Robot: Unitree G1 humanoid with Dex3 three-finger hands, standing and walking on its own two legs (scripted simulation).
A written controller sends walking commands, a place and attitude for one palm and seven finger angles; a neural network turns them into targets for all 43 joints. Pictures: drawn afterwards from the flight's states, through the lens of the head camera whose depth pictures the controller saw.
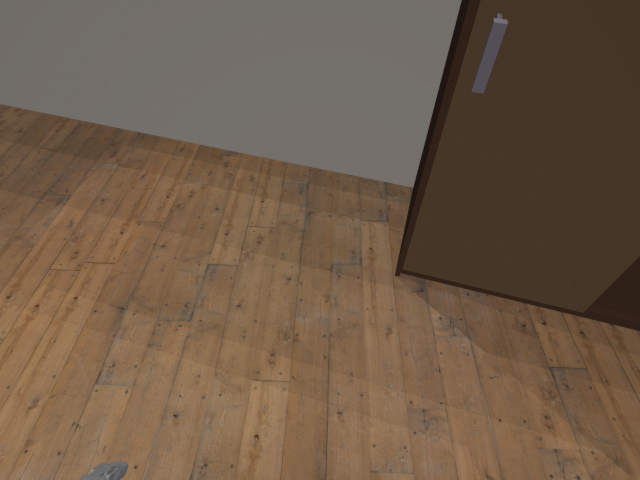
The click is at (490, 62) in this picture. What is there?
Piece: wardrobe's sliding door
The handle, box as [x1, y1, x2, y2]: [471, 13, 507, 93]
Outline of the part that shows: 500,13 497,13 496,17 493,19 472,84 471,91 482,93 484,90 507,24 507,20 502,19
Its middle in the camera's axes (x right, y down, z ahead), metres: +0.37 -0.41 +0.85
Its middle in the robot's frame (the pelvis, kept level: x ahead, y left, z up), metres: +0.95 -0.32 +0.13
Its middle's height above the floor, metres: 0.90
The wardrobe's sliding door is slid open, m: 0.00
